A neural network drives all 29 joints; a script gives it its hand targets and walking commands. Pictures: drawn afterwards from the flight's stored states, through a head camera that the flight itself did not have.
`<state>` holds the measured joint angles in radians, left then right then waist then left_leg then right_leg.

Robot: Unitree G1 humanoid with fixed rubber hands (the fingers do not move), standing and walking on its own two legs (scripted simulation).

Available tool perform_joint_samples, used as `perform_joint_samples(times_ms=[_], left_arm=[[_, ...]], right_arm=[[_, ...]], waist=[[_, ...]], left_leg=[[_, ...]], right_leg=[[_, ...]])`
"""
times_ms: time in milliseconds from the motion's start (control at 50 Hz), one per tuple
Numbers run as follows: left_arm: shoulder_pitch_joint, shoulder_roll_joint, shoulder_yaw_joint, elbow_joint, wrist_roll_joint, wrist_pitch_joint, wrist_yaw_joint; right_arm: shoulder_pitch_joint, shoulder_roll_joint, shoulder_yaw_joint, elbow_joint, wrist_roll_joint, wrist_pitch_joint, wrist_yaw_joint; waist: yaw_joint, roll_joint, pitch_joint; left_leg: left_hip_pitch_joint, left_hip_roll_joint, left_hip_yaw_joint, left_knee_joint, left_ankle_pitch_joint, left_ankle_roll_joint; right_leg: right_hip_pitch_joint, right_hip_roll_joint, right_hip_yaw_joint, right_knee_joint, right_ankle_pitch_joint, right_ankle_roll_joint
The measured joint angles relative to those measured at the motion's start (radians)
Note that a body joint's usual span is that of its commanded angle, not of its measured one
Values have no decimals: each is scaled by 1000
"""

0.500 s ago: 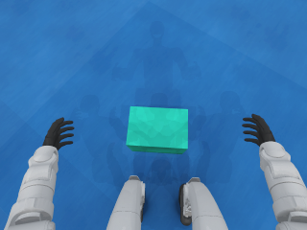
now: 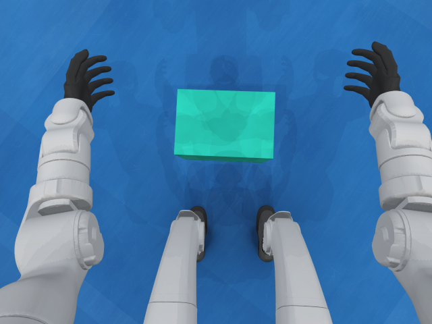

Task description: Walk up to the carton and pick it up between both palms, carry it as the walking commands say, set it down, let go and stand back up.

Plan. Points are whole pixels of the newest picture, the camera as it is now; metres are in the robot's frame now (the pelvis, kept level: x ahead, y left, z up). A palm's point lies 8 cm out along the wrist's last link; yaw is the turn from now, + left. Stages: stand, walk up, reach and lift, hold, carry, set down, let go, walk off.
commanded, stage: reach and lift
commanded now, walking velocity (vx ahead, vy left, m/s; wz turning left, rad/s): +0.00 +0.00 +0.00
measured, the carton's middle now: (224, 130) +0.49 +0.02 -0.55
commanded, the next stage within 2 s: none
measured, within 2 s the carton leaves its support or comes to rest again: neither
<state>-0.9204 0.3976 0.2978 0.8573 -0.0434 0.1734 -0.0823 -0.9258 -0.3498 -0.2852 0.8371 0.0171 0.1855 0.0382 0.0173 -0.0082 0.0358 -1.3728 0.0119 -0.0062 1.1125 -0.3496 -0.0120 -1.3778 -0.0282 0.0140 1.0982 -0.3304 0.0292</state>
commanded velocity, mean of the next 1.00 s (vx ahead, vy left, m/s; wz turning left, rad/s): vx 0.00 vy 0.00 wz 0.00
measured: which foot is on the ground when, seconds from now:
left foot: down 0.00-1.00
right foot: down 0.00-1.00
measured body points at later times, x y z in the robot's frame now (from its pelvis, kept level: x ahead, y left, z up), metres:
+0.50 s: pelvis +0.00 +0.00 -0.05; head +0.31 +0.01 +0.28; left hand +0.51 +0.27 -0.16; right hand +0.51 -0.23 -0.17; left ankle +0.07 +0.12 -0.63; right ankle +0.08 -0.14 -0.63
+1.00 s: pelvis -0.03 +0.00 -0.20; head +0.31 +0.01 +0.09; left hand +0.51 +0.26 -0.32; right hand +0.51 -0.23 -0.33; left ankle +0.07 +0.12 -0.63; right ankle +0.08 -0.14 -0.63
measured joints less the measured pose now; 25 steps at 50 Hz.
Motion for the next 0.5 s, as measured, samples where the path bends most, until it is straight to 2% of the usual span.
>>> perform_joint_samples(times_ms=[320, 500], left_arm=[[-80, 1, 66, 20, 9, -43, -51], [-132, 20, 51, 68, 6, -37, -52]], right_arm=[[-48, 40, -50, -62, -13, -18, 4], [-103, 19, -60, 11, -8, -18, 8]], waist=[[-11, 4, -127], [-11, -4, -153]], left_leg=[[-206, 3, 5, 6, 4, 3], [-365, 1, 1, 173, -45, 2]], right_leg=[[-208, 4, 6, 5, 7, 3], [-366, 4, 8, 171, -43, 4]])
